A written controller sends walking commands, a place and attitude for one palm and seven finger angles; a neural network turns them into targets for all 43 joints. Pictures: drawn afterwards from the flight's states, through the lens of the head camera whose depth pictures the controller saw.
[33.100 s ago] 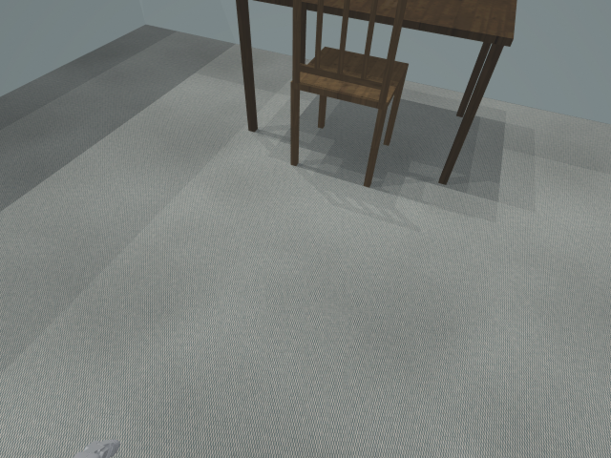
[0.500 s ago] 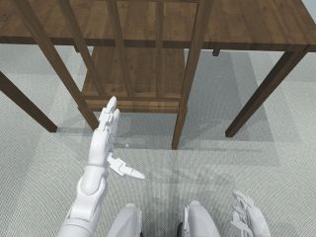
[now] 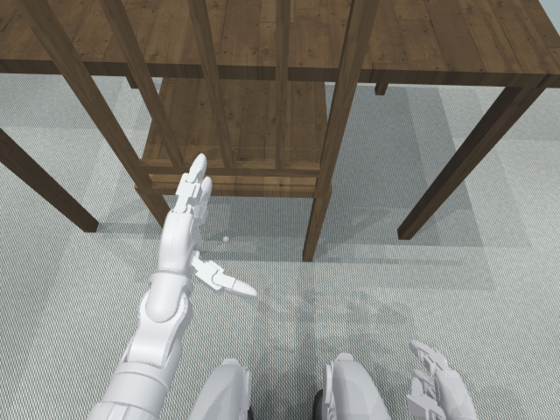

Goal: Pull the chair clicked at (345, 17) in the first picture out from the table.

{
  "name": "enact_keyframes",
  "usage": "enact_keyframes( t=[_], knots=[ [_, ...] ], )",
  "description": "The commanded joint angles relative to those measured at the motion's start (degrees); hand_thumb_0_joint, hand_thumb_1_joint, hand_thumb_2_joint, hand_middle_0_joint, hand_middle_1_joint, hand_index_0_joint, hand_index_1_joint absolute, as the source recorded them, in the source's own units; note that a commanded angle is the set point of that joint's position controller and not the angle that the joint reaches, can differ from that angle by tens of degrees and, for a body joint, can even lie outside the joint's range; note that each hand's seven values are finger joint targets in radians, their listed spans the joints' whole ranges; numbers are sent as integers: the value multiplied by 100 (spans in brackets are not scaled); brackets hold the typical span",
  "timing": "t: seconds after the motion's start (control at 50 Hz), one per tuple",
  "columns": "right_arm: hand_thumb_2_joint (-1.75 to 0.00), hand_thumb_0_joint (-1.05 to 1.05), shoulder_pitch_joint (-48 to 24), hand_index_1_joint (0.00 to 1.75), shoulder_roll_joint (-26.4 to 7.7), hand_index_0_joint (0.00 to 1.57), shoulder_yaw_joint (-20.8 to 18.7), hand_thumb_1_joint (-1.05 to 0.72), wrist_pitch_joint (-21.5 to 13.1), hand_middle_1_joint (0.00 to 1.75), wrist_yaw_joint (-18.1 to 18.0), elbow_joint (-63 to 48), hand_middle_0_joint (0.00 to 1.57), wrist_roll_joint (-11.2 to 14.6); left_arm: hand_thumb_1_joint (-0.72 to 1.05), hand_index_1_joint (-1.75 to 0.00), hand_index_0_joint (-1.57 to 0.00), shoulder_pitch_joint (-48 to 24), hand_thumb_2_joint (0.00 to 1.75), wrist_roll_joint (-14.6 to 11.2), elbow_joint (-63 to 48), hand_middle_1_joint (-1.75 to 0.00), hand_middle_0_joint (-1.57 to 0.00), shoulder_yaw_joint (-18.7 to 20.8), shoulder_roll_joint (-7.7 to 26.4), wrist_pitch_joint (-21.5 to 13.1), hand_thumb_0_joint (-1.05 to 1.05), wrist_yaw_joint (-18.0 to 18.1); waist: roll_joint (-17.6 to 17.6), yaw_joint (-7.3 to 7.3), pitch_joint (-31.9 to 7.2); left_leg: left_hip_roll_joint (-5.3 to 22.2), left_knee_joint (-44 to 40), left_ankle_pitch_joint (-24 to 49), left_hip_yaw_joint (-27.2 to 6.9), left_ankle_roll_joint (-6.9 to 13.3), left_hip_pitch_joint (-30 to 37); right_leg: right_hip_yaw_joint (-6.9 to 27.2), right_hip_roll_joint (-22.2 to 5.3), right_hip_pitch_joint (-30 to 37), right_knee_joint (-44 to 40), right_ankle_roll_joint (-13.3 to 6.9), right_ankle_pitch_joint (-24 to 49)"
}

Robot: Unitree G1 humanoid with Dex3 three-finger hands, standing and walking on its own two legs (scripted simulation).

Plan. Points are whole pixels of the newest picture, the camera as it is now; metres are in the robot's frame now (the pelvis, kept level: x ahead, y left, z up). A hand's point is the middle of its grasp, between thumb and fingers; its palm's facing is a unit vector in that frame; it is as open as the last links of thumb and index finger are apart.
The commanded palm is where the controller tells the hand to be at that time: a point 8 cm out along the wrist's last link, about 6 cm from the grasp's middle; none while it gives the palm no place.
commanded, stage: push the fingers through the gap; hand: left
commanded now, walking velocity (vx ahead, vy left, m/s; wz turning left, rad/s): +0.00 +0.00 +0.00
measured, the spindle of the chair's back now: (216, 101) +0.57 +0.12 +0.06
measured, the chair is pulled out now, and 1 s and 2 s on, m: -0.10 -0.10 -0.10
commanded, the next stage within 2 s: hook a spindle and tug to test in 1.34 s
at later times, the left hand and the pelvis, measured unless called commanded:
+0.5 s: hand (231, 211) +0.39 +0.08 +0.03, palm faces -0.07 -1.00 -0.04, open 17.0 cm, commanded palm +0.38 +0.13 +0.02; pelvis +0.00 +0.00 +0.00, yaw -1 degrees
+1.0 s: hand (235, 180) +0.45 +0.08 +0.02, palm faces -0.04 -1.00 -0.03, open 16.9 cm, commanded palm +0.42 +0.13 +0.02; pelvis +0.00 +0.00 +0.00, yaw -2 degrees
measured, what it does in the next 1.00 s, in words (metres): stands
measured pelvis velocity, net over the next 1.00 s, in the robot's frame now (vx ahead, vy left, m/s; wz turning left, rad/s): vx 0.00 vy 0.00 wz -0.03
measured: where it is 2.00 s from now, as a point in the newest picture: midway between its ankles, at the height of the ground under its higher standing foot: outside the picture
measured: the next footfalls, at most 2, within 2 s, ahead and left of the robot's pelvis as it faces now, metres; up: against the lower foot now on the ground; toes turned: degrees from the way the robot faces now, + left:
none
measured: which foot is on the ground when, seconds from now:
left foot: down 0.00-1.00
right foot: down 0.00-1.00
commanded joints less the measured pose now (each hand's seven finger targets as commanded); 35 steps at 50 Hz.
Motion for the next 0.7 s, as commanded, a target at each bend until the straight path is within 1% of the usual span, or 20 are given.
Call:
enact_keyframes(
  t=[0.0,0.02,0.06,0.08,0.1,0.12,0.2,0.22,0.24,0.32,0.36,0.38,0.44,0.48,0.52,0.56,0.58,0.62,0.66,0.68],
  knots=[
    [-90,0,201,30,-717,20,-297,-90,-204,30,-11,-641,20,-8,-50,-8,-6,-1280,30,-59,-1036,-8,-6,60,148,-416,0,1,-179,-184,-2430,-79,-964,2181,-193,-42,1322,178,217,1671,-908,-135,1686],
    [-90,0,222,30,-730,20,-299,-90,-187,30,-14,-623,20,-4,-50,-8,-6,-1304,30,-47,-915,-8,-6,134,216,-409,0,13,-296,-181,-2358,-88,-976,2073,-182,-41,1221,187,225,1721,-923,-128,1635],
    [-90,0,244,30,-725,20,-299,-90,-176,30,-18,-580,20,-7,-50,-8,-6,-1546,30,-40,-845,-8,-6,202,271,-441,0,40,-269,-202,-2311,-92,-977,1983,-163,-36,1152,217,224,1733,-950,-124,1592],
    [-90,0,233,30,-749,20,-298,-90,-178,30,-22,-585,20,-5,-50,-8,-6,-1578,30,-5,-811,-8,-6,291,380,-471,0,58,-166,-154,-2328,-98,-986,2003,-198,-43,1145,195,232,1675,-891,-150,1542],
    [-90,0,230,30,-717,20,-289,-90,-170,30,-11,-553,20,-21,-50,-8,-6,-1684,30,-2,-709,-8,-6,186,234,-484,0,65,-122,-216,-2309,-90,-983,1995,-175,-37,1207,200,231,1612,-925,-135,1532],
    [-90,0,253,30,-731,20,-302,-90,-171,30,-11,-533,20,-21,-50,-8,-6,-1784,30,-20,-687,-8,-6,255,283,-512,0,79,-254,-233,-2310,-83,-979,1944,-182,-37,1181,202,230,1619,-943,-121,1489],
    [-90,0,306,30,-726,20,-310,-90,-168,30,8,-509,20,-38,-50,-8,-6,-1926,30,-12,-642,-8,-6,382,376,-610,0,122,-19,-163,-2562,-84,-1003,2189,-177,-62,1344,211,235,1713,-884,-141,1685],
    [-90,0,316,30,-721,20,-321,-90,-160,30,18,-489,20,-38,-50,-8,-6,-1935,30,1,-577,-8,-6,296,292,-611,0,121,6,-212,-2532,-70,-1003,2274,-177,-74,1431,200,237,1644,-890,-140,1743],
    [-90,0,342,30,-724,20,-322,-90,-149,30,26,-465,20,-44,-50,-8,-6,-2022,30,-15,-544,-8,-6,228,212,-605,0,115,-119,-260,-2568,-55,-991,2287,-190,-62,1426,188,248,1638,-897,-127,1756],
    [-90,0,375,30,-753,20,-314,-90,-104,30,24,-376,20,-41,-50,-8,-6,-2483,30,13,-144,-8,-6,406,372,-617,0,137,-200,-344,-2350,-68,-980,1958,-170,-39,1148,219,258,1574,-939,-108,1535],
    [-90,0,401,30,-753,20,-332,-90,-115,30,20,-387,20,-52,-50,-8,-6,-2539,30,5,-179,-8,-6,498,430,-680,0,151,-108,-286,-2539,-70,-994,2057,-152,-48,1251,242,256,1656,-926,-116,1610],
    [-90,0,436,30,-772,20,-328,-90,-116,30,22,-411,20,-53,-50,-8,-6,-2542,30,16,-179,-8,-6,537,488,-698,0,160,62,-233,-2603,-74,-1030,2237,-189,-74,1345,203,262,1652,-861,-146,1701],
    [-90,0,474,30,-748,20,-340,-90,-91,30,53,-346,20,-62,-50,-8,-6,-2649,30,2,24,-8,-6,408,296,-703,0,155,-184,-346,-2595,-51,-998,2200,-165,-63,1315,215,274,1659,-914,-106,1737],
    [-90,0,507,30,-783,20,-331,-90,-72,30,50,-294,20,-55,-50,-8,-6,-2841,30,27,288,-8,-6,539,440,-691,0,176,-131,-374,-2444,-61,-990,2087,-167,-48,1174,208,287,1568,-914,-116,1630],
    [-90,0,522,30,-776,20,-321,-90,-48,30,52,-270,20,-74,-50,-8,-6,-3056,30,57,455,-8,-6,566,422,-726,0,191,-216,-410,-2376,-60,-1006,1917,-167,-45,1100,212,294,1515,-930,-100,1487],
    [-90,0,556,30,-778,20,-326,-90,-41,30,37,-231,20,-80,-50,-8,-6,-3353,30,51,600,-8,-6,717,564,-750,0,215,-249,-445,-2423,-73,-959,1785,-110,-24,955,276,294,1615,-977,-84,1441],
    [-90,0,565,30,-806,20,-310,-90,-48,30,25,-238,20,-78,-50,-8,-6,-3505,30,45,601,-8,-6,840,728,-787,0,226,-84,-403,-2453,-93,-962,1791,-120,-23,920,283,299,1624,-940,-106,1437],
    [-90,0,601,30,-771,20,-318,-90,-56,30,35,-210,20,-109,-50,-8,-6,-3613,30,53,612,-8,-6,825,649,-852,0,218,-4,-421,-2713,-82,-930,2007,-110,-30,1106,289,294,1647,-905,-100,1622],
    [-90,0,647,30,-778,20,-321,-90,-44,30,54,-182,20,-113,-50,-8,-6,-3669,30,32,750,-8,-6,837,645,-860,0,202,-55,-449,-2769,-68,-925,2093,-106,-40,1103,288,303,1695,-898,-92,1728],
    [-90,0,677,30,-797,20,-325,-90,-48,30,57,-201,20,-110,-50,-8,-6,-3741,30,43,786,-8,-6,881,712,-865,0,188,63,-431,-2819,-76,-932,2168,-121,-45,1123,271,311,1704,-863,-110,1776]
  ],
)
